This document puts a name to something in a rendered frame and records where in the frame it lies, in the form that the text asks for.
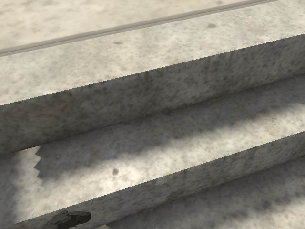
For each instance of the robot left hand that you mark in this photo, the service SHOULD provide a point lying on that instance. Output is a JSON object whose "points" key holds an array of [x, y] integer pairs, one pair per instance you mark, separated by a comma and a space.
{"points": [[66, 219]]}

